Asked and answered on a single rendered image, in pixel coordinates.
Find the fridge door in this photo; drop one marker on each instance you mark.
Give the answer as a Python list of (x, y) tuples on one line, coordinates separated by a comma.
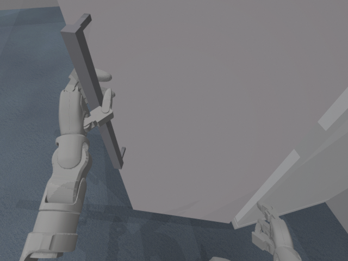
[(211, 96)]

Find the handle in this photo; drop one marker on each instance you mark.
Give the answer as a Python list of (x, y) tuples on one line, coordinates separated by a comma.
[(77, 47)]

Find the right robot forearm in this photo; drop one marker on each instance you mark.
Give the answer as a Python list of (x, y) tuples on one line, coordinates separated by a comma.
[(286, 254)]

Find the robot left hand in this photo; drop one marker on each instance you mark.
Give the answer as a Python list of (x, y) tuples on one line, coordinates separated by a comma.
[(73, 106)]

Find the left robot forearm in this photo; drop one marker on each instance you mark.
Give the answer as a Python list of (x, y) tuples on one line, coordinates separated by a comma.
[(55, 228)]

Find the robot right hand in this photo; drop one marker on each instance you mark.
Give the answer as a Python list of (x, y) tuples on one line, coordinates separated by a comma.
[(274, 235)]

